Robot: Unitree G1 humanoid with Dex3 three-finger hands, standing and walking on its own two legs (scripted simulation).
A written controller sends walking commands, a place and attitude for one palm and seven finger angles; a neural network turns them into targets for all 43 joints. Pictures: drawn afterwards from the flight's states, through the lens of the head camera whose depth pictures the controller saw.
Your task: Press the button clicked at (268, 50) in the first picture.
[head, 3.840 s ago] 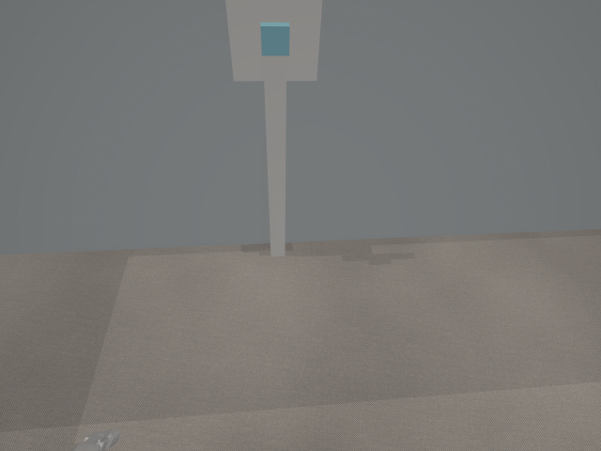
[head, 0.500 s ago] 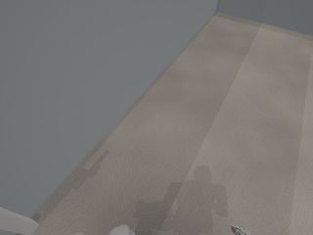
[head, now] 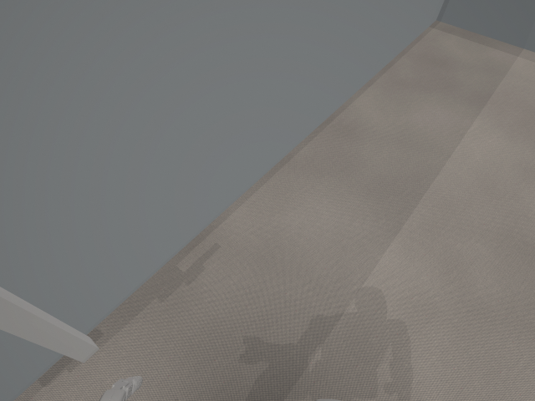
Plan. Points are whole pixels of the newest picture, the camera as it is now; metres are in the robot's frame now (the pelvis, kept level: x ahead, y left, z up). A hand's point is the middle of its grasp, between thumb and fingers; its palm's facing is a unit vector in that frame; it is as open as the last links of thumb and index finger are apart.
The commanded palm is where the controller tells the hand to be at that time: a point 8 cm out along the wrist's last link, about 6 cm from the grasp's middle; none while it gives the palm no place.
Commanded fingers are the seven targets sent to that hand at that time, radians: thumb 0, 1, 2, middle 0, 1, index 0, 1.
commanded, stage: turn to face it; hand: left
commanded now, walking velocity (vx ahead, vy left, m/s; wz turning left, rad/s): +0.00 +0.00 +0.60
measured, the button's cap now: out of the picture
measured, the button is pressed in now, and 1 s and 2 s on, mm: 0 0 0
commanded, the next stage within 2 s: take the last steps up to it in 1.24 s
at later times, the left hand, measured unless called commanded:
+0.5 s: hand out of the picture -0.06 +0.19 -0.17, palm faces +0.37 -0.89 -0.25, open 7.4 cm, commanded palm none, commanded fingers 0.00 0.90 0.90 -0.20 -0.30 -0.20 -0.30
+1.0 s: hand out of the picture -0.05 +0.24 -0.15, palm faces +0.57 -0.78 -0.26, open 7.4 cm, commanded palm none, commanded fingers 0.00 0.90 0.90 -0.20 -0.30 -0.20 -0.30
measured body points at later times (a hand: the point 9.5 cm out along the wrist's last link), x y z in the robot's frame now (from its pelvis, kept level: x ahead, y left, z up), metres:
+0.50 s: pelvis -0.03 -0.01 -0.01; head +0.00 +0.00 +0.44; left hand -0.08 +0.24 -0.15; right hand +0.16 -0.23 -0.14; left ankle -0.07 +0.11 -0.72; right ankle -0.01 -0.13 -0.74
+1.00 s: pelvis -0.05 -0.01 +0.00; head -0.02 +0.00 +0.45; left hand -0.08 +0.28 -0.13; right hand +0.14 -0.19 -0.15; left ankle -0.07 +0.10 -0.74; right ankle +0.03 -0.13 -0.71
